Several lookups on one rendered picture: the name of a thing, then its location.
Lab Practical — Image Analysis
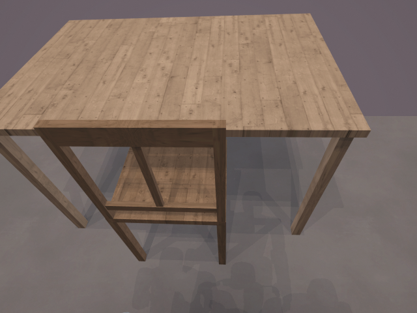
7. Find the table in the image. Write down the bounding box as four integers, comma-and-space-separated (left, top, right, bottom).
0, 13, 371, 235

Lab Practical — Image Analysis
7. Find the chair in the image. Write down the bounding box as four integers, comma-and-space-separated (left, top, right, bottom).
33, 120, 227, 265

